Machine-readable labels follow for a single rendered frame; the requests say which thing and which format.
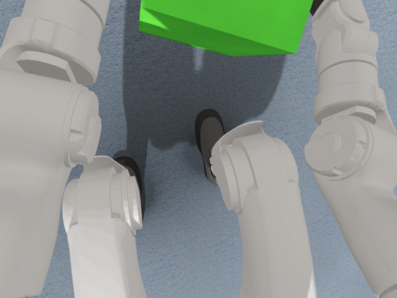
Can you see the robot left shin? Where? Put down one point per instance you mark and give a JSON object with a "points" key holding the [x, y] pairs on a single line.
{"points": [[69, 208]]}

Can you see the right robot forearm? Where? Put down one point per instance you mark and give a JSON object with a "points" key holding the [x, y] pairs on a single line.
{"points": [[347, 68]]}

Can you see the carton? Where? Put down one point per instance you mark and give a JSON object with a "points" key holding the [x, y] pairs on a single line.
{"points": [[228, 27]]}

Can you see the right robot upper arm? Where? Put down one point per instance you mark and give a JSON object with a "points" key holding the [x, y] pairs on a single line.
{"points": [[354, 164]]}

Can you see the left robot forearm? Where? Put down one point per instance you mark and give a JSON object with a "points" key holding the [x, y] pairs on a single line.
{"points": [[57, 39]]}

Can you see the robot right shin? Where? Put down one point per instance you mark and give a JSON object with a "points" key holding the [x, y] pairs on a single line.
{"points": [[252, 128]]}

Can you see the left robot upper arm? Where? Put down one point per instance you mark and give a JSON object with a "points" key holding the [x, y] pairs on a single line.
{"points": [[47, 127]]}

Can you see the robot shin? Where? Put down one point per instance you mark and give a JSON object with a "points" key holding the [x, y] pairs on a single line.
{"points": [[252, 128], [69, 208]]}

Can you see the robot right hand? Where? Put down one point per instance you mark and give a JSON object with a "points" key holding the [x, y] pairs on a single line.
{"points": [[315, 5]]}

